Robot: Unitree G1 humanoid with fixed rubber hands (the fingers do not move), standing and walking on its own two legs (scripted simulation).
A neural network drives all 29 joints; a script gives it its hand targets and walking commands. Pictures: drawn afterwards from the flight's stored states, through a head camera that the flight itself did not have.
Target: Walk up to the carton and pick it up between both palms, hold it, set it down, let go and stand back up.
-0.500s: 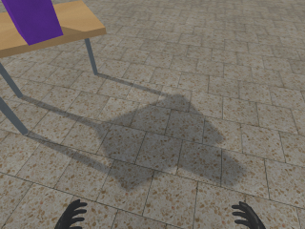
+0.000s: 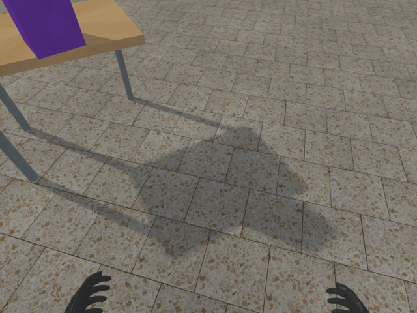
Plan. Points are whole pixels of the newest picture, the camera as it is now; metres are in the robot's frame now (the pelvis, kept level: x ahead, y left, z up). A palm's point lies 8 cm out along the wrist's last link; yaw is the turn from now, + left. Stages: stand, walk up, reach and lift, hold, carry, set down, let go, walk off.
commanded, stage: stand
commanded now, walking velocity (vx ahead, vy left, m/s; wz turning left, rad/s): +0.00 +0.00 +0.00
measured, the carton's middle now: (41, 12) +1.18 +0.70 +0.06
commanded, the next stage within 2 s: none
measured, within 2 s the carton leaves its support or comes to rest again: neither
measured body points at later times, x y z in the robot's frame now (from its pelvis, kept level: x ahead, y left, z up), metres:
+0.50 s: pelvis +0.00 +0.00 +0.00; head +0.02 +0.00 +0.45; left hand +0.16 +0.26 -0.09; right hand +0.14 -0.29 -0.10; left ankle +0.01 +0.12 -0.72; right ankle +0.00 -0.12 -0.72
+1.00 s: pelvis +0.00 +0.00 +0.00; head +0.01 +0.00 +0.45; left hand +0.15 +0.27 -0.09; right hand +0.12 -0.29 -0.10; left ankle +0.01 +0.12 -0.72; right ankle +0.00 -0.12 -0.72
